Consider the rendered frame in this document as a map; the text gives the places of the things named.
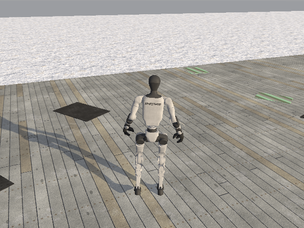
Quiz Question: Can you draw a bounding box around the robot left upper arm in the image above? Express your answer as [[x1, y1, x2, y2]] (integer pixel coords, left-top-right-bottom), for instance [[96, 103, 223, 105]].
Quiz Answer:
[[129, 95, 144, 121]]

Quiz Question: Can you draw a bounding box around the robot left hand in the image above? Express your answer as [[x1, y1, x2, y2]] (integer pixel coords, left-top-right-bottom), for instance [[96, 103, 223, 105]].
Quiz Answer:
[[123, 127, 134, 136]]

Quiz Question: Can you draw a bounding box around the left robot forearm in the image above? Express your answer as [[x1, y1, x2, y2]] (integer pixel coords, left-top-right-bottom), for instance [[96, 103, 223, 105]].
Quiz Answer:
[[124, 113, 133, 129]]

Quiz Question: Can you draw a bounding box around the left robot shin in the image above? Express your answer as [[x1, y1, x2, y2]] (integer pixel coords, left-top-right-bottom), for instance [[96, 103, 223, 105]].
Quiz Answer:
[[135, 156, 142, 189]]

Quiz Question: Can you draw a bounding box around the robot right foot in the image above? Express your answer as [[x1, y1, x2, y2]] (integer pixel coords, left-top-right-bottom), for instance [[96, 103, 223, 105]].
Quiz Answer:
[[157, 184, 164, 196]]

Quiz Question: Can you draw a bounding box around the right robot forearm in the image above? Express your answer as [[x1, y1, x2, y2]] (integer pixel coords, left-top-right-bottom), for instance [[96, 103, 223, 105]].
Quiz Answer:
[[172, 116, 182, 134]]

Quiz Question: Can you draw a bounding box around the robot right upper arm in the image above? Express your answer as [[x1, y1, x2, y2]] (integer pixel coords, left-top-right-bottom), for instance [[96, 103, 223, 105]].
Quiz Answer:
[[163, 96, 177, 123]]

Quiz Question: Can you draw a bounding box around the robot right hand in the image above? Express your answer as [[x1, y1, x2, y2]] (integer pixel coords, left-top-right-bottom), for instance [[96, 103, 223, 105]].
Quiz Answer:
[[173, 133, 184, 143]]

